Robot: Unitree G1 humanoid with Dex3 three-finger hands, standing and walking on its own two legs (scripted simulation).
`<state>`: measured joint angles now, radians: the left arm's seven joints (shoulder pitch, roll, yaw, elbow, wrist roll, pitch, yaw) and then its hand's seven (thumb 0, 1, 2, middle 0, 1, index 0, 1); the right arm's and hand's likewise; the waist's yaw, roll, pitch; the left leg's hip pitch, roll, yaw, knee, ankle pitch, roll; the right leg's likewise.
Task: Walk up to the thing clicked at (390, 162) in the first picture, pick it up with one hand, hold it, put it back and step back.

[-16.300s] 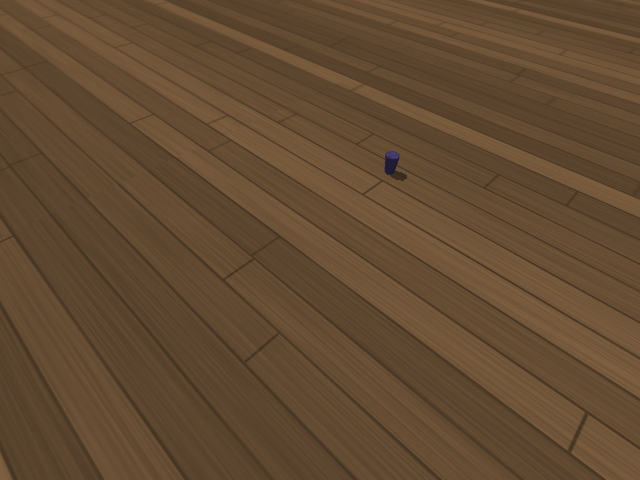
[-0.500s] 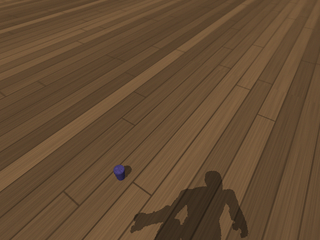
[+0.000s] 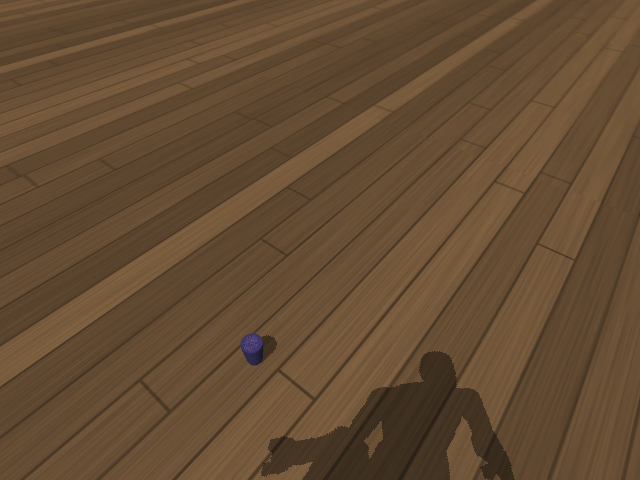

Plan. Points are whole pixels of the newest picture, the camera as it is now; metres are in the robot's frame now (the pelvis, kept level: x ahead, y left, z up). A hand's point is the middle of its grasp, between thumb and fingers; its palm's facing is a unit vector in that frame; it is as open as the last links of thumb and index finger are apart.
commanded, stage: walk up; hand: left
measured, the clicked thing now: (253, 351) +0.70 +0.24 -0.73
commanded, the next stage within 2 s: none
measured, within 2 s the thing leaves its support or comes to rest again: neither
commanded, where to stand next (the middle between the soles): +0.31 +0.02 m, yaw -2 degrees
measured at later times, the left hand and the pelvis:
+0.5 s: hand (96, 466) +0.20 +0.33 -0.15, palm faces -0.11 -0.93 -0.34, open 7.4 cm; pelvis +0.14 +0.06 -0.01, yaw -3 degrees
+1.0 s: hand (176, 354) +0.39 +0.28 -0.17, palm faces -0.06 -0.93 -0.35, open 7.4 cm; pelvis +0.28 +0.02 -0.03, yaw -3 degrees
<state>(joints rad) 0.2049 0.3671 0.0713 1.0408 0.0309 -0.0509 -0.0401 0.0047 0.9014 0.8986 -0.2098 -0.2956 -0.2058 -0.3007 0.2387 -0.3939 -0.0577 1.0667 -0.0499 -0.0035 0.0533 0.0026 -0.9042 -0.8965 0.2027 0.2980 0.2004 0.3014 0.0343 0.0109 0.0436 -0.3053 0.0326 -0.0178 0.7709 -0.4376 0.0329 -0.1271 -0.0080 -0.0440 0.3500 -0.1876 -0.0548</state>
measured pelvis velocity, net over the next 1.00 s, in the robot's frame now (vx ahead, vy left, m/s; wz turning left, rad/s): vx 0.28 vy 0.02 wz -0.04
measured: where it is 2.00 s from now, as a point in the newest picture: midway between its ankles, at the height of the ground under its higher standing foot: outside the picture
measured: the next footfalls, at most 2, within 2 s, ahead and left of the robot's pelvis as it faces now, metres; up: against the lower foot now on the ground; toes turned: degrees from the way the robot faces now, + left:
left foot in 0.14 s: +0.15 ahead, +0.17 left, +0.00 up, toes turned +3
right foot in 0.60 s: +0.31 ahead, -0.09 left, +0.00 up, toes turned -6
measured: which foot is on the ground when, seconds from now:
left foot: up 0.00-0.12, down 0.14-0.64, up 0.66-0.96, down 0.98-1.00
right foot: down 0.00-0.16, up 0.18-0.58, down 0.60-1.00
